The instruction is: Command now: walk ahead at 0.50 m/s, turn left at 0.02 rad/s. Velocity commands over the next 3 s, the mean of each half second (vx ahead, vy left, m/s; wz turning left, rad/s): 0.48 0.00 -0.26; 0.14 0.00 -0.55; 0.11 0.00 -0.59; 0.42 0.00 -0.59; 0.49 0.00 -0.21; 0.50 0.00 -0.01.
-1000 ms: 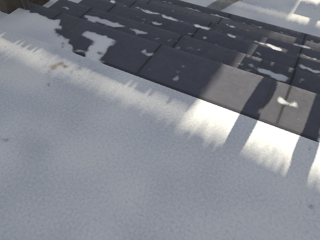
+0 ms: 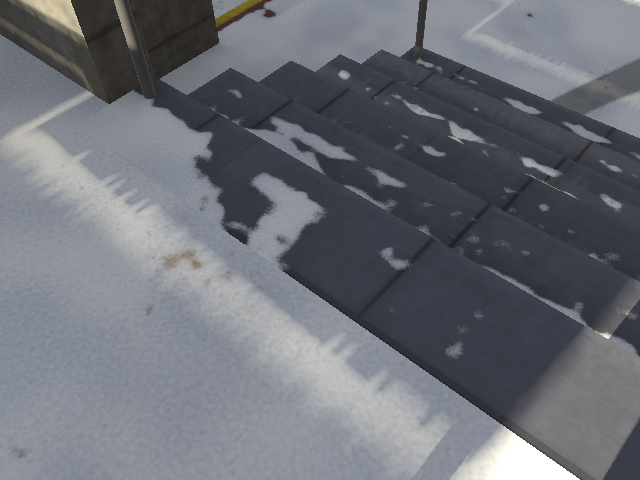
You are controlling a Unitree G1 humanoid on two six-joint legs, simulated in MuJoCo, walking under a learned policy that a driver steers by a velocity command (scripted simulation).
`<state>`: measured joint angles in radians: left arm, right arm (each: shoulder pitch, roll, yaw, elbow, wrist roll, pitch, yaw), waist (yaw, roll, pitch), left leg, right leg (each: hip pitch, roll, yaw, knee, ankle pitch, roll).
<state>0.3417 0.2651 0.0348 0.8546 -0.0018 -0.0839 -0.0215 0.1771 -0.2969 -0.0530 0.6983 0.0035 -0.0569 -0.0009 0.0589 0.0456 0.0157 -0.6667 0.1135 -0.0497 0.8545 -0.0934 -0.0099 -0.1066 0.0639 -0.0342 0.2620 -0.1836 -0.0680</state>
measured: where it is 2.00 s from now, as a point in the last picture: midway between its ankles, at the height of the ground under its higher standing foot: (455, 418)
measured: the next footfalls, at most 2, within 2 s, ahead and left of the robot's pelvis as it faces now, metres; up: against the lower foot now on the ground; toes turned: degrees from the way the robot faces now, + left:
left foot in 0.22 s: +0.32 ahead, +0.15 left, +0.00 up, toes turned -2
right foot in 0.70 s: +0.50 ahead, -0.12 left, +0.00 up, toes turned -18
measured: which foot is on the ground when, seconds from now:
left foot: up 0.00-0.20, down 0.22-0.70, up 0.72-1.00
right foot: down 0.00-0.24, up 0.26-0.68, down 0.70-1.00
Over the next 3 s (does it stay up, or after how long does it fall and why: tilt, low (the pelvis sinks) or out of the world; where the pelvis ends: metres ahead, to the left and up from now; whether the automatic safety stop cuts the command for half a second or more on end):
stays up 0.81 -0.74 -0.13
